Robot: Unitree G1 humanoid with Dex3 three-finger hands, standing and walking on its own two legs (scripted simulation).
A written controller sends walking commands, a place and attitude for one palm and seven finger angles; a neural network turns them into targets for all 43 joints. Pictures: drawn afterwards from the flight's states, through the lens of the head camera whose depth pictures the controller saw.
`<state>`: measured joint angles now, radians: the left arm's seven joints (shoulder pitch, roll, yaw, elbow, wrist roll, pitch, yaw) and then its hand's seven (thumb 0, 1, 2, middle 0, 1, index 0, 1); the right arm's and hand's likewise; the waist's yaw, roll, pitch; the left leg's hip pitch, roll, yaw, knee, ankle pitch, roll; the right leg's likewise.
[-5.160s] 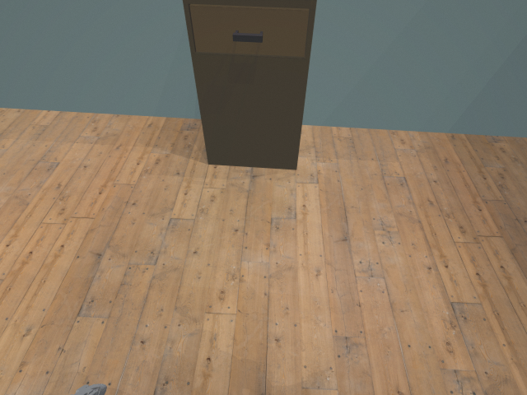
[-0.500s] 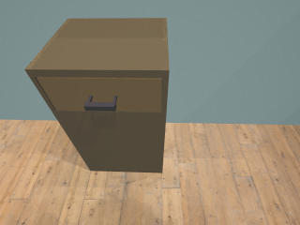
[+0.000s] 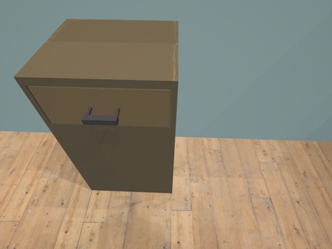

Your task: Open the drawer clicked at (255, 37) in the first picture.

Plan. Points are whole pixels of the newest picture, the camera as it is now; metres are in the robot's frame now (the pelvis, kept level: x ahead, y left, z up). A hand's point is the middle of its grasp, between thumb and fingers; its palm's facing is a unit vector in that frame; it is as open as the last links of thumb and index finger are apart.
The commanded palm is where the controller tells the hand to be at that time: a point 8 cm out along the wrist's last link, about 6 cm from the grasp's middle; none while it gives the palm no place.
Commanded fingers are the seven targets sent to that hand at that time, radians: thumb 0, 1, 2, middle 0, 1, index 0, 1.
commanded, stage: come to a stop and stand still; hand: left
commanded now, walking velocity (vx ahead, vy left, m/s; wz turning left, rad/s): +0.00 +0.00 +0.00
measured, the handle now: (102, 115) +0.53 +0.25 -0.03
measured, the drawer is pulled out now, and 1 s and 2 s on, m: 0.00 0.00 0.00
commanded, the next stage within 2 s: look again from close up in 0.56 s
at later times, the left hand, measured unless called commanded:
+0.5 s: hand out of the picture +0.02 +0.17 -0.18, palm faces +0.05 -0.98 -0.19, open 7.3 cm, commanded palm none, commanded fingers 0.00 0.90 0.90 -0.20 -0.30 -0.20 -0.30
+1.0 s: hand out of the picture +0.05 +0.22 -0.18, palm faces +0.00 -0.97 -0.22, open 7.3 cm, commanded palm none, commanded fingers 0.00 0.90 0.90 -0.20 -0.30 -0.20 -0.30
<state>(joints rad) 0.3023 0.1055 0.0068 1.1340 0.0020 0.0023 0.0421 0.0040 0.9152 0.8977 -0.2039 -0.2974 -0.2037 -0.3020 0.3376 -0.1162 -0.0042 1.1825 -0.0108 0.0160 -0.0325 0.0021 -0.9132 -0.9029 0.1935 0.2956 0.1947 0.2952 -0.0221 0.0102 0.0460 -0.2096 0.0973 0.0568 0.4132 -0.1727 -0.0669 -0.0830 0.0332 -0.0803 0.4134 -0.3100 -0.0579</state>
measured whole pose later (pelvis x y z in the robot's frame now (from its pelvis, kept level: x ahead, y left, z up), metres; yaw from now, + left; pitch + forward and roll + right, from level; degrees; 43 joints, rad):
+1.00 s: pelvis +0.02 +0.04 -0.01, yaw -2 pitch -2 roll +0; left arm 0.30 0.17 0.00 1.02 0.01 0.00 0.05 0.00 0.91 0.90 -0.20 -0.30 -0.20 -0.30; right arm 0.27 -0.17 0.00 1.04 -0.01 0.00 -0.03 0.00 -0.94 -0.90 0.20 0.30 0.20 0.30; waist -0.01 0.00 0.01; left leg -0.27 0.02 0.07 0.61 -0.32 0.02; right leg -0.12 -0.01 -0.03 0.56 -0.41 0.00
